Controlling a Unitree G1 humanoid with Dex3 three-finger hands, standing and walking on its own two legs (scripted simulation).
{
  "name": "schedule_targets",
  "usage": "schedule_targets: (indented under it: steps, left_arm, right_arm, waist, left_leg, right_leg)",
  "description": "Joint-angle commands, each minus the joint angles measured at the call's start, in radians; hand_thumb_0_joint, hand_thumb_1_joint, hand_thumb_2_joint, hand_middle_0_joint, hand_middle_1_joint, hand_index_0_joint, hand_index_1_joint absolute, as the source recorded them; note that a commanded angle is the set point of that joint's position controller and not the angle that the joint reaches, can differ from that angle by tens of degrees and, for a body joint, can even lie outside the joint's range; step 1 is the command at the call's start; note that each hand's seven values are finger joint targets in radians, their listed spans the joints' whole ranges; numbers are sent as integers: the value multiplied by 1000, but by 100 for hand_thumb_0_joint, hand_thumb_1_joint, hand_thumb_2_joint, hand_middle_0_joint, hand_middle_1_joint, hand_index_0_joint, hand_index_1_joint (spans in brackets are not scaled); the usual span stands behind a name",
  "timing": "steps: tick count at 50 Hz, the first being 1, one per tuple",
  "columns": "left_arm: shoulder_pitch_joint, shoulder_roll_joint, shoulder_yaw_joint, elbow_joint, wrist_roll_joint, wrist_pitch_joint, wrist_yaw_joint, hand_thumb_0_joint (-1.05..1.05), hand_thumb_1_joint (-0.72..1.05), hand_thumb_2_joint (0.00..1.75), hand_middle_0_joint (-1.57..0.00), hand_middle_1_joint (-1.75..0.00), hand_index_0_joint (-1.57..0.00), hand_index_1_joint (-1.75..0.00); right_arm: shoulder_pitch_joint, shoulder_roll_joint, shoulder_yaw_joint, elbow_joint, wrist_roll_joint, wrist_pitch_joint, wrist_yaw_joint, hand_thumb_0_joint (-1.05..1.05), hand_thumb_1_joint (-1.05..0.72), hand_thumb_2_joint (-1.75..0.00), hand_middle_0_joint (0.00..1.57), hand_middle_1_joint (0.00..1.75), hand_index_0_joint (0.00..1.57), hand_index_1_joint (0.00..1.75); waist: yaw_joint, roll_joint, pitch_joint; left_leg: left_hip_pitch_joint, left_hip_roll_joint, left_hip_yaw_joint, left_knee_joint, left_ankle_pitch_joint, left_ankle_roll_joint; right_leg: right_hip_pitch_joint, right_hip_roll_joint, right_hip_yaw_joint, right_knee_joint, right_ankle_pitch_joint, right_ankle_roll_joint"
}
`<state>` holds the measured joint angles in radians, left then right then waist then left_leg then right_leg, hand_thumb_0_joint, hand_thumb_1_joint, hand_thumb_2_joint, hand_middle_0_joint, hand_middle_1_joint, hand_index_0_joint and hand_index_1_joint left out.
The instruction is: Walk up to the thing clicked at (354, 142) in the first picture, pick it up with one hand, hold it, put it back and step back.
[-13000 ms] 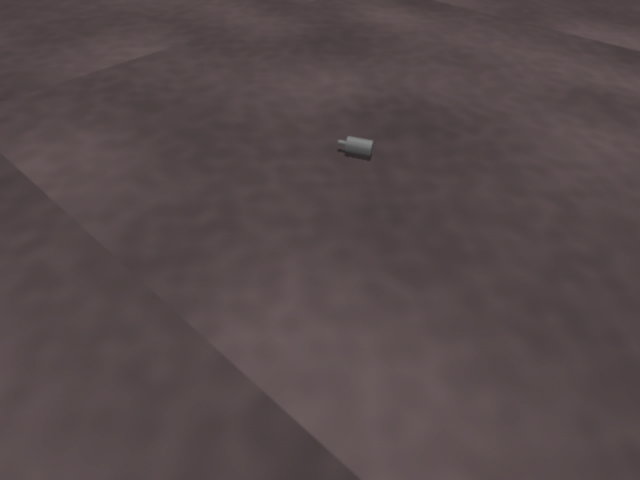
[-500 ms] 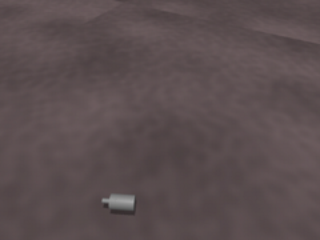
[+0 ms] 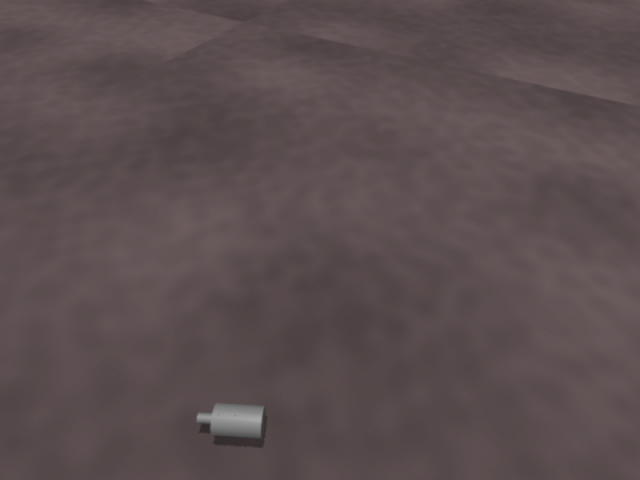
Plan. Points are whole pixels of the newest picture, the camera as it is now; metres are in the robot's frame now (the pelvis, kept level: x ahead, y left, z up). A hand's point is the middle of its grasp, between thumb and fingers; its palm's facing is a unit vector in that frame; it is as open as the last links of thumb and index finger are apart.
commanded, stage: walk up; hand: left
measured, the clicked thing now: (230, 419) +0.45 +0.25 -0.74
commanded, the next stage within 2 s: stand in 0.58 s
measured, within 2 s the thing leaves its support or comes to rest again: neither
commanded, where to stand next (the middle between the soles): +0.06 -0.01 m, yaw +0 degrees
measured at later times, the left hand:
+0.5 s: hand out of the picture +0.09 +0.25 -0.15, palm faces -0.01 -0.95 -0.32, open 7.3 cm
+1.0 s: hand out of the picture +0.06 +0.26 -0.15, palm faces -0.02 -0.93 -0.36, open 7.3 cm
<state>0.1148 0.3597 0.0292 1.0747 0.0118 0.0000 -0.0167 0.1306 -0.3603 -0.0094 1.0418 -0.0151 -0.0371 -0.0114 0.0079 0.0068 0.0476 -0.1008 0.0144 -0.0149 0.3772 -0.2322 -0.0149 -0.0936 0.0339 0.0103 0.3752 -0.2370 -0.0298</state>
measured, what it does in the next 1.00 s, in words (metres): stands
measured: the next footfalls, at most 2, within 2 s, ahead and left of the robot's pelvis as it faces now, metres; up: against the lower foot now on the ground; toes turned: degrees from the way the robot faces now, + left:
none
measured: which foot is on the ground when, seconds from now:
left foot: down 0.00-1.00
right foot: down 0.00-1.00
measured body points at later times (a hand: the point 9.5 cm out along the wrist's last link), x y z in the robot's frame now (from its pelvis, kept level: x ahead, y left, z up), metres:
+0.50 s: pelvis +0.00 +0.00 +0.00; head +0.00 +0.00 +0.45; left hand +0.09 +0.30 -0.13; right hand +0.07 -0.31 -0.12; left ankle -0.02 +0.13 -0.74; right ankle -0.02 -0.10 -0.75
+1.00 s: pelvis -0.02 +0.01 +0.00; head -0.01 +0.00 +0.45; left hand +0.06 +0.31 -0.12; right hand +0.06 -0.29 -0.13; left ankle -0.02 +0.13 -0.75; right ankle -0.02 -0.10 -0.75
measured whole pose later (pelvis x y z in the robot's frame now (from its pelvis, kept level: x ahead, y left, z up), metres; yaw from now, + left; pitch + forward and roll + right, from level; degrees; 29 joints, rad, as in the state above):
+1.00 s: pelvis -0.02 +0.01 +0.00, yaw +0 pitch -3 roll +0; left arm 0.10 0.35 0.01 1.14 0.01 -0.02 0.00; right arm 0.11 -0.35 0.00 1.13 -0.01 -0.01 0.00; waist 0.00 0.02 0.06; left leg -0.08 0.01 -0.01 0.30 -0.17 -0.01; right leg -0.08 0.03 0.02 0.30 -0.17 -0.02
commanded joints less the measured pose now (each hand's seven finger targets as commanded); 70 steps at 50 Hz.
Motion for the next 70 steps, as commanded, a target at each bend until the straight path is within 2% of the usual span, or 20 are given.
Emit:
schedule_targets:
  steps: [1,5,8,13,28,29,30,34,42,48,50,54,56,60,65,70]
  left_arm:
    - [-62,206,43,-57,-5,-20,9,0,90,90,-20,-30,-20,-30]
    - [-52,209,46,-47,-6,-21,13,0,90,90,-20,-30,-20,-30]
    - [-59,208,45,-41,-6,-19,14,0,90,90,-20,-30,-20,-30]
    - [-58,209,48,-39,-4,-19,16,0,90,90,-20,-30,-20,-30]
    - [-66,200,47,-28,-2,-13,13,0,90,90,-20,-30,-20,-30]
    - [-71,190,33,-22,-7,-22,17,0,90,90,-20,-30,-20,-30]
    - [-65,202,36,-18,-4,-26,20,0,90,90,-20,-30,-20,-30]
    - [-62,201,29,-9,-6,-32,23,0,90,90,-20,-30,-20,-30]
    - [-65,198,18,5,-7,-31,24,0,90,90,-20,-30,-20,-30]
    - [-64,206,15,7,-7,-35,26,0,90,90,-20,-30,-20,-30]
    - [-56,202,13,9,-8,-34,26,0,90,90,-20,-30,-20,-30]
    - [-57,214,13,7,-4,-37,28,0,90,90,-20,-30,-20,-30]
    - [-55,214,12,7,-5,-35,27,0,90,90,-20,-30,-20,-30]
    - [-47,208,10,8,-3,-36,27,0,90,90,-20,-30,-20,-30]
    - [-37,209,7,11,-4,-38,26,0,90,90,-20,-30,-20,-30]
    - [-31,205,6,6,-4,-37,25,0,90,90,-20,-30,-20,-30]
  right_arm:
    - [-29,-216,-46,-47,2,-22,-12,0,-90,-90,20,30,20,30]
    - [-40,-211,-44,-43,2,-20,-11,0,-90,-90,20,30,20,30]
    - [-46,-209,-43,-36,1,-17,-12,0,-90,-90,20,30,20,30]
    - [-39,-210,-43,-25,0,-15,-13,0,-90,-90,20,30,20,30]
    - [-35,-208,-40,-2,-2,-17,-14,0,-90,-90,20,30,20,30]
    - [-73,-197,-30,-2,6,-9,-11,0,-90,-90,20,30,20,30]
    - [-72,-194,-32,-5,7,-6,-11,0,-90,-90,20,30,20,30]
    - [-54,-199,-28,8,9,-1,-8,0,-90,-90,20,30,20,30]
    - [-60,-204,-25,27,6,4,-4,0,-90,-90,20,30,20,30]
    - [-58,-196,-24,33,4,2,0,0,-90,-90,20,30,20,30]
    - [-59,-205,-26,38,5,2,1,0,-90,-90,20,30,20,30]
    - [-56,-195,-26,36,4,5,3,0,-90,-90,20,30,20,30]
    - [-49,-197,-26,40,3,5,4,0,-90,-90,20,30,20,30]
    - [-48,-199,-26,42,2,3,3,0,-90,-90,20,30,20,30]
    - [-50,-200,-27,43,6,4,6,0,-90,-90,20,30,20,30]
    - [-48,-205,-26,41,4,3,5,0,-90,-90,20,30,20,30]
  waist:
    - [-6,-34,-75]
    - [-1,-34,-94]
    - [0,-25,-69]
    - [-3,-9,-86]
    - [-8,2,-51]
    - [2,37,-18]
    - [-4,18,-55]
    - [-7,-5,-75]
    - [-7,-14,-66]
    - [-10,-20,-66]
    - [-6,-6,-45]
    - [-11,-22,-50]
    - [-11,-10,-42]
    - [-11,6,-49]
    - [-8,-9,-48]
    - [-6,8,-65]
  left_leg:
    - [20,107,-66,-55,236,51]
    - [39,110,-54,-43,289,53]
    - [33,106,-53,-57,257,48]
    - [31,110,-51,-58,268,49]
    - [5,112,-60,-94,181,51]
    - [-13,118,-71,-93,227,44]
    - [23,120,-71,-86,242,40]
    - [40,122,-71,-88,258,37]
    - [39,121,-80,-116,184,35]
    - [33,125,-86,-119,198,36]
    - [25,119,-88,-125,159,35]
    - [18,119,-87,-119,140,41]
    - [4,117,-90,-132,123,37]
    - [-11,118,-93,-132,135,39]
    - [2,115,-99,-128,116,40]
    - [5,116,-97,-118,171,39]
  right_leg:
    - [16,-144,113,-64,272,-21]
    - [35,-145,104,-62,326,-16]
    - [16,-143,107,-70,292,-16]
    - [43,-145,104,-68,306,-19]
    - [18,-130,110,-91,199,-16]
    - [13,-152,122,-112,250,-5]
    - [24,-154,119,-103,270,-5]
    - [40,-153,114,-106,301,-1]
    - [5,-150,114,-130,209,6]
    - [11,-156,113,-121,216,5]
    - [-11,-152,112,-136,169,8]
    - [-10,-159,115,-139,165,8]
    - [-17,-155,111,-138,128,7]
    - [2,-158,111,-130,156,8]
    - [-12,-156,109,-139,120,7]
    - [2,-160,106,-123,174,5]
